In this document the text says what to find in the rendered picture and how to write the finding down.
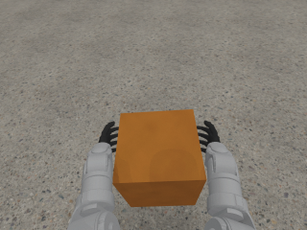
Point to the robot left upper arm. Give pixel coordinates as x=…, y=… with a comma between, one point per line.
x=103, y=220

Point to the left robot forearm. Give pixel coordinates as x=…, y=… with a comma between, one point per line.
x=96, y=190

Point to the right robot hand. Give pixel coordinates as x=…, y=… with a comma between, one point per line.
x=211, y=137

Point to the left robot hand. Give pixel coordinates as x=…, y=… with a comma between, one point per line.
x=106, y=137

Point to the carton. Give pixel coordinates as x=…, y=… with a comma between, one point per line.
x=158, y=159

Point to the right robot forearm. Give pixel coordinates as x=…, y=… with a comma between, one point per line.
x=224, y=186

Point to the robot right upper arm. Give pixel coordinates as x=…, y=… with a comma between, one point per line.
x=222, y=223

